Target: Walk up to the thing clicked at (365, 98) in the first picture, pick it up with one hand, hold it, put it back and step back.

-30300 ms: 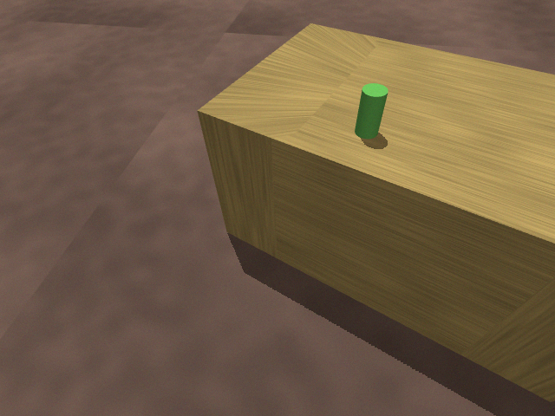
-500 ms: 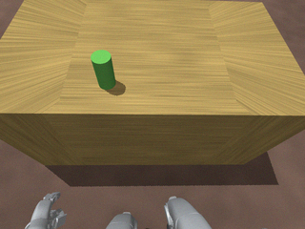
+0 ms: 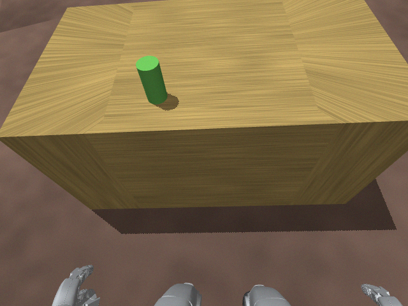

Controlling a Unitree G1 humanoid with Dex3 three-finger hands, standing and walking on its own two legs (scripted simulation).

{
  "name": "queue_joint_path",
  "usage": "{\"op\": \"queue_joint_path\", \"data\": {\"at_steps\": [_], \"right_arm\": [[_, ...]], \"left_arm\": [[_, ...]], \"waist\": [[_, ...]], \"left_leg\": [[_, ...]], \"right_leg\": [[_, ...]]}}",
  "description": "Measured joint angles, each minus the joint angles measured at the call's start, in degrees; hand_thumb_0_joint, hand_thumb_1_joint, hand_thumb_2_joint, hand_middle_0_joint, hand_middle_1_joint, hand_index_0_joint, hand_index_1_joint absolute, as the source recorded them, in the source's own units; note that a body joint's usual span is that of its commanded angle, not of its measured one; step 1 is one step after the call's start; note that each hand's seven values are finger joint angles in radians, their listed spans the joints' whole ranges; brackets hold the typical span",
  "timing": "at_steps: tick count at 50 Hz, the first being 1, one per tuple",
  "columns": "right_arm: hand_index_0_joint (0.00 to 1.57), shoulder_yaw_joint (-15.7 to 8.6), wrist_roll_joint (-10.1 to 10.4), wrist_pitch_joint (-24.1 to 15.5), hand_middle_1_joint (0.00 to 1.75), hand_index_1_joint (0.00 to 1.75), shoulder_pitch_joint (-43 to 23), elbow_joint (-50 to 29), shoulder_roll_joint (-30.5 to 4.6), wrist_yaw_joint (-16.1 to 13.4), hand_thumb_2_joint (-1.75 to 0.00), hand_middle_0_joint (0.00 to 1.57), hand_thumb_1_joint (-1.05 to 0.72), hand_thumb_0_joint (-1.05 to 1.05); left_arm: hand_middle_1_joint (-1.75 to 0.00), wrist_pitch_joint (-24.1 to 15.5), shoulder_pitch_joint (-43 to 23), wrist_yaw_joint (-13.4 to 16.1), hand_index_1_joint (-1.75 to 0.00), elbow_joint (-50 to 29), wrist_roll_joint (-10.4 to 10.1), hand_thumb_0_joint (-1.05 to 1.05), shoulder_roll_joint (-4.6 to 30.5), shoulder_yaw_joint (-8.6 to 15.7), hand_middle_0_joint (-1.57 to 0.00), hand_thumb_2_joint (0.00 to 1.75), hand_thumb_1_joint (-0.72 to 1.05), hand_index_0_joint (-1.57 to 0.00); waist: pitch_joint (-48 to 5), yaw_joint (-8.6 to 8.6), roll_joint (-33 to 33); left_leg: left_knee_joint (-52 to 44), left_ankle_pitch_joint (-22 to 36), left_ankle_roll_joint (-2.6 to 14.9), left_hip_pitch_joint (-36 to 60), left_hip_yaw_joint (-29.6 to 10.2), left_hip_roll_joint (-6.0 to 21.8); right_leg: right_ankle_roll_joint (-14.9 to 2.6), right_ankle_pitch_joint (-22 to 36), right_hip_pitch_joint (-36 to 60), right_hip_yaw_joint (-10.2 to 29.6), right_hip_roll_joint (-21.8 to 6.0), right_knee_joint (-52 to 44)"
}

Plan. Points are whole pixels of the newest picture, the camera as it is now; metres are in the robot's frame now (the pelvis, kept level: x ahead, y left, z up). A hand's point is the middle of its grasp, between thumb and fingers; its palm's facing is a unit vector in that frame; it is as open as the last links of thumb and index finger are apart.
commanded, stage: step back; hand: left
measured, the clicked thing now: (152, 81) +0.70 +0.19 -0.05
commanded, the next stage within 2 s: none
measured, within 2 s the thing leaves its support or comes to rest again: neither
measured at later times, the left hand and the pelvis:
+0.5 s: hand out of the picture -0.09 +0.25 -0.16, palm faces -0.06 -0.91 -0.40, open 7.4 cm; pelvis -0.16 -0.02 -0.01, yaw -3 degrees
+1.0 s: hand out of the picture -0.18 +0.23 -0.14, palm faces +0.03 -0.93 -0.36, open 7.4 cm; pelvis -0.31 -0.03 +0.00, yaw +2 degrees
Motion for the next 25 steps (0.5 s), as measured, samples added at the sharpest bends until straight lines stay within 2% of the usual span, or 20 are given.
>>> {"op": "queue_joint_path", "data": {"at_steps": [2,3,4,5,6,7,9,11,14,19,21,23,24,25], "right_arm": [[0.2,-0.12,-0.41,-0.24,0.3,0.3,0.28,0.03,0.12,0.08,-0.9,0.2,-0.9,0.0],[0.2,-0.2,-0.63,-0.52,0.3,0.3,0.48,0.05,0.31,0.17,-0.9,0.2,-0.9,0.0],[0.2,-0.4,-0.98,-0.78,0.3,0.3,0.2,0.44,1.17,0.19,-0.9,0.2,-0.9,0.0],[0.2,-0.36,-1.46,-0.83,0.3,0.3,-0.03,0.68,2.16,0.36,-0.9,0.2,-0.9,0.0],[0.2,-0.11,-1.86,-0.81,0.3,0.3,0.01,0.66,2.81,0.75,-0.9,0.2,-0.9,0.0],[0.2,0.22,-2.07,-0.81,0.3,0.3,0.14,0.52,3.12,1.18,-0.9,0.2,-0.9,0.0],[0.21,0.58,-2.28,-0.87,0.3,0.3,0.43,0.42,3.57,1.51,-0.9,0.2,-0.9,0.0],[0.21,0.75,-2.47,-0.68,0.3,0.3,0.31,0.27,4.0,1.43,-0.9,0.2,-0.9,0.0],[0.21,0.46,-2.28,-0.84,0.3,0.3,-0.62,-0.65,3.98,1.24,-0.9,0.2,-0.9,0.0],[0.21,0.01,-1.91,-1.2,0.3,0.3,-2.96,-3.33,3.29,0.87,-0.9,0.2,-0.9,0.0],[0.21,-0.05,-1.94,-0.9,0.3,0.3,-3.92,-4.15,2.66,0.91,-0.9,0.2,-0.9,0.0],[0.21,-0.09,-1.81,-0.23,0.3,0.3,-4.71,-4.62,1.79,1.04,-0.9,0.2,-0.9,0.0],[0.21,-0.32,-1.6,0.15,0.3,0.3,-5.25,-4.41,0.92,1.03,-0.9,0.2,-0.9,0.0],[0.21,-0.66,-1.32,0.62,0.3,0.3,-5.36,-4.02,0.13,0.92,-0.9,0.2,-0.9,0.0]], "left_arm": [[-0.3,0.21,-0.84,0.08,-0.3,-1.08,-0.24,0.0,0.66,-0.06,-0.21,0.9,0.9,-0.2],[-0.3,0.45,-1.23,0.01,-0.3,-1.51,-0.5,0.0,1.14,-0.11,-0.21,0.9,0.9,-0.2],[-0.3,0.76,-1.89,-0.05,-0.3,-1.58,-0.78,0.0,1.94,0.01,-0.21,0.9,0.9,-0.2],[-0.3,1.18,-2.26,-0.02,-0.3,-1.45,-1.02,0.0,2.62,0.26,-0.21,0.9,0.9,-0.2],[-0.3,1.55,-2.18,0.09,-0.3,-1.13,-1.2,0.0,2.9,0.5,-0.21,0.9,0.9,-0.2],[-0.3,1.88,-1.85,0.31,-0.3,-0.59,-1.22,0.0,2.85,0.69,-0.21,0.9,0.91,-0.2],[-0.3,2.4,-0.96,0.41,-0.3,0.63,-1.17,0.0,2.74,0.76,-0.21,0.9,0.91,-0.2],[-0.3,2.37,0.45,0.11,-0.3,1.13,-1.45,0.0,2.94,0.94,-0.2,0.9,0.91,-0.2],[-0.3,2.01,2.81,-0.37,-0.3,1.58,-1.33,0.0,3.2,1.31,-0.21,0.9,0.91,-0.2],[-0.3,1.93,5.3,-0.61,-0.3,2.67,-0.86,0.0,3.55,1.48,-0.2,0.9,0.91,-0.2],[-0.3,1.73,5.74,-0.75,-0.3,3.09,-0.83,0.0,3.41,1.29,-0.2,0.9,0.91,-0.2],[-0.3,1.11,6.23,-0.99,-0.3,3.61,-0.76,0.0,3.14,1.09,-0.2,0.9,0.91,-0.2],[-0.3,0.81,5.86,-0.99,-0.3,4.41,-0.55,0.0,2.18,1.09,-0.2,0.9,0.91,-0.2],[-0.3,0.72,5.69,-1.15,-0.3,4.9,-0.2,0.0,1.08,0.91,-0.2,0.9,0.91,-0.2]], "waist": [[0.6,-0.31,-0.22],[0.86,-0.51,-0.6],[1.79,-0.32,-2.42],[2.53,0.36,-4.39],[2.59,0.8,-5.24],[2.25,0.54,-4.98],[1.32,-0.5,-3.93],[0.33,-0.18,-4.03],[-0.31,0.62,-4.1],[0.74,1.25,-4.03],[1.18,1.54,-3.56],[1.14,1.78,-2.77],[1.71,1.41,-0.56],[2.03,0.64,1.85]], "left_leg": [[-8.91,2.26,0.35,3.17,1.8,1.69],[-14.62,6.3,0.65,5.14,2.74,2.25],[-16.41,9.16,1.2,5.86,3.57,1.32],[-16.48,9.83,1.61,6.06,4.64,0.4],[-16.13,9.96,1.88,5.79,5.16,0.41],[-15.78,10.14,2.08,5.24,4.82,1.13],[-16.81,11.54,2.22,4.56,3.36,2.71],[-19.57,13.84,2.02,4.39,3.5,3.76],[-21.98,16.47,1.78,3.35,4.37,4.95],[-21.52,18.92,1.4,0.25,5.89,6.19],[-20.18,19.44,0.78,-1.43,6.55,6.82],[-17.88,19.54,-0.04,-3.56,7.01,7.49],[-16.48,19.55,-0.38,-4.43,5.89,8.61],[-15.38,18.84,0.28,-5.16,3.7,9.01]], "right_leg": [[0.53,-0.09,-1.4,-1.14,-0.35,1.83],[0.85,-0.46,-2.3,-1.61,-0.66,3.4],[1.18,-0.85,-2.98,-1.07,-1.76,5.15],[0.4,-0.94,-3.72,0.74,-2.09,6.85],[-0.28,-5.09,-4.71,2.87,-0.7,9.8],[-0.53,-10.59,-5.75,4.32,1.68,14.19],[-0.88,-15.48,-7.34,5.63,5.83,23.85],[-1.08,-14.86,-8.18,6.85,7.88,30.89],[0.02,-13.22,-6.93,7.39,8.2,34.58],[1.96,-14.09,-0.52,5.93,4.9,24.03],[1.71,-13.68,2.69,4.15,3.08,15.56],[0.92,-10.11,6.53,2.2,1.71,5.1],[0.35,-9.56,7.39,1.01,2.81,3.27],[-0.12,-8.91,7.6,-0.42,4.01,3.05]]}}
